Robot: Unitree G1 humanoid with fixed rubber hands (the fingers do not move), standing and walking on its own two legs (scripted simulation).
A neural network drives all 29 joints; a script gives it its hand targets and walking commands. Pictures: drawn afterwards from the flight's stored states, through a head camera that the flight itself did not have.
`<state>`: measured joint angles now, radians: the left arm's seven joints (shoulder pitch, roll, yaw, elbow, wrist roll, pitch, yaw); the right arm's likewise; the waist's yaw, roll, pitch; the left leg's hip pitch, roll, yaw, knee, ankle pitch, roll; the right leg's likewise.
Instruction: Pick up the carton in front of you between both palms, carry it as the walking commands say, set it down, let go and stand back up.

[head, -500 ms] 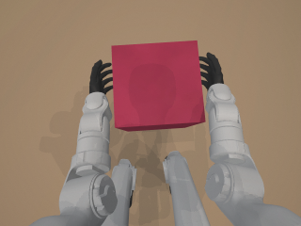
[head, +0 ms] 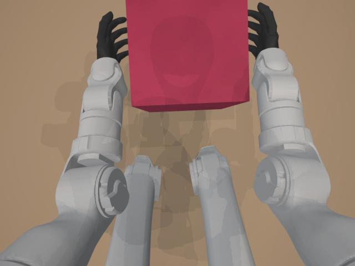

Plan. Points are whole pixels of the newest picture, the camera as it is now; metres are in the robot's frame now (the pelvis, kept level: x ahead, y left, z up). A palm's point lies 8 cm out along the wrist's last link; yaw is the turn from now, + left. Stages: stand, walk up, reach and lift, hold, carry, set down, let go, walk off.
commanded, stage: set down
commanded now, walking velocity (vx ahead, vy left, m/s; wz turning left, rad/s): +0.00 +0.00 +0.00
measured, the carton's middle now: (185, 64) +0.50 -0.07 -0.20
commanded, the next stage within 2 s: none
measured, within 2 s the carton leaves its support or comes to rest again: rests again in 0.76 s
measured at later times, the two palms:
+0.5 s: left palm (129, 65) +0.53 +0.07 -0.25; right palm (247, 55) +0.52 -0.23 -0.25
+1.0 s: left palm (128, 66) +0.53 +0.07 -0.27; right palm (244, 61) +0.51 -0.23 -0.27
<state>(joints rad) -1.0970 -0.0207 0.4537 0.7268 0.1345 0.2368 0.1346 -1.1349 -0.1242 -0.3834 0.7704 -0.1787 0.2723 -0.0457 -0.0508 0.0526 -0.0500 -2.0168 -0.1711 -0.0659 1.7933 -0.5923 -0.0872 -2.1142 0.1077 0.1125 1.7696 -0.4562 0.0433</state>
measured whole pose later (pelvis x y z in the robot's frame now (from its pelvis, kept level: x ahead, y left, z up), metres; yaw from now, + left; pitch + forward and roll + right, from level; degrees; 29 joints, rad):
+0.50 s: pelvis +0.00 +0.00 -0.08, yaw +2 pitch +41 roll +3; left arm -1.34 0.09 0.29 0.85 -0.01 0.22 0.23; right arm -1.36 -0.28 -0.31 0.90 -0.04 0.25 -0.06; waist -0.09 0.04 0.26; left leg -2.17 -0.22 -0.06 2.11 -0.67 -0.11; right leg -2.26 0.07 0.07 2.08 -0.54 0.04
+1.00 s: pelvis -0.01 +0.01 -0.10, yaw +2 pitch +37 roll +1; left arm -1.43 0.13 0.30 0.99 0.02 0.19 0.19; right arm -1.42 -0.31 -0.34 1.01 -0.08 0.22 0.03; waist -0.11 0.08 0.35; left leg -2.19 -0.21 -0.04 2.18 -0.64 -0.08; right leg -2.24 0.02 0.05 2.14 -0.54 0.04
